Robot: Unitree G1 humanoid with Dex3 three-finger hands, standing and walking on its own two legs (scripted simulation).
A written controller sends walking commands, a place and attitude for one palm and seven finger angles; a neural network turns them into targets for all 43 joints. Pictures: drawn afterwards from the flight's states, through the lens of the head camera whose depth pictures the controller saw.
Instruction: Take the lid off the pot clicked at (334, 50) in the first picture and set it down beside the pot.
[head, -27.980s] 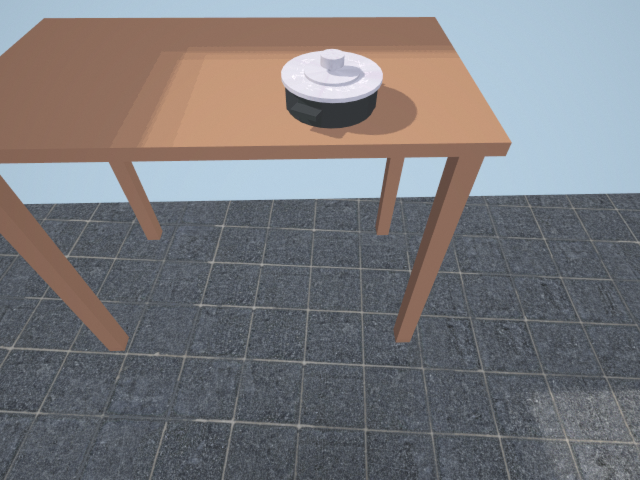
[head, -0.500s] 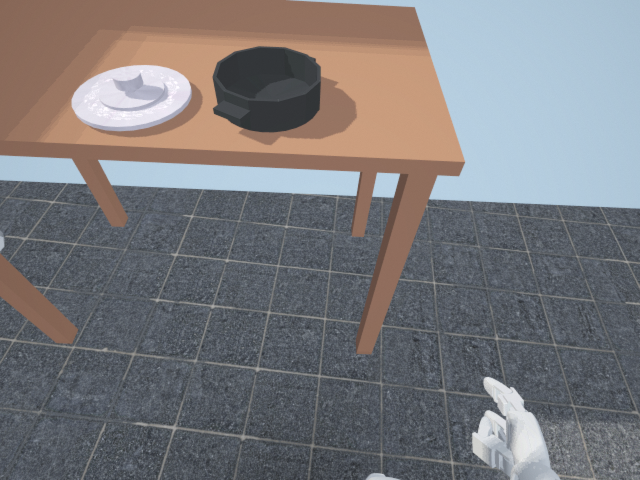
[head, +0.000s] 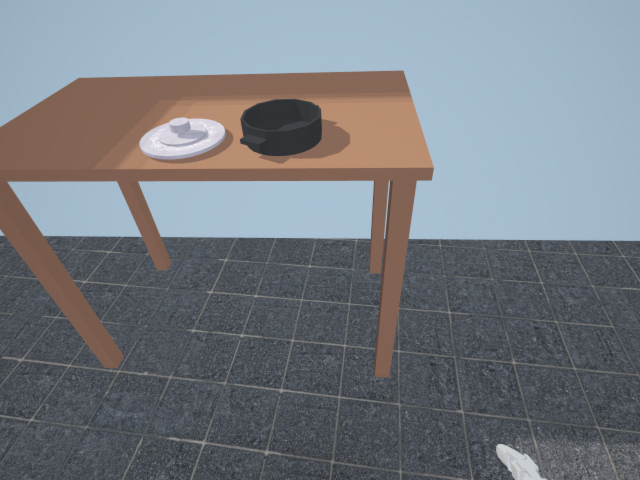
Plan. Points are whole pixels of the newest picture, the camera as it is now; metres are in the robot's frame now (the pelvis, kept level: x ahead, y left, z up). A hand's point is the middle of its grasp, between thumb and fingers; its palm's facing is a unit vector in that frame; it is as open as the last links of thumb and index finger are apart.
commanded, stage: stop stepping back and stand still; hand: left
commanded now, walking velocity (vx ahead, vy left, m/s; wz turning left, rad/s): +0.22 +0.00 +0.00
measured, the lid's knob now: (179, 125) +0.82 +0.34 +0.12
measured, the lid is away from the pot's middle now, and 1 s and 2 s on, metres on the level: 0.23 0.23 0.23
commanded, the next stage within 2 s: let the arm hang, fingers relaxed in 0.90 s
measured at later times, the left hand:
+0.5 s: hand (81, 411) +0.18 +0.26 +0.08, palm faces +0.36 -0.79 -0.50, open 7.4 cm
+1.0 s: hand out of the picture -0.04 +0.24 -0.16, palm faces +0.05 -0.95 -0.31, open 7.3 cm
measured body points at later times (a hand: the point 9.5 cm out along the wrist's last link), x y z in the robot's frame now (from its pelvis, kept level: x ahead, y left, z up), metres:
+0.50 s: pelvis -0.04 -0.02 +0.00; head -0.07 -0.08 +0.44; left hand +0.16 +0.30 +0.11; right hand +0.12 -0.27 -0.13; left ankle -0.11 +0.11 -0.70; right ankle +0.02 -0.07 -0.73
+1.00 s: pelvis -0.07 +0.01 +0.00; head -0.02 +0.00 +0.45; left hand -0.04 +0.29 -0.14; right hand -0.06 -0.25 -0.15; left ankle -0.11 +0.13 -0.72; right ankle -0.05 -0.09 -0.73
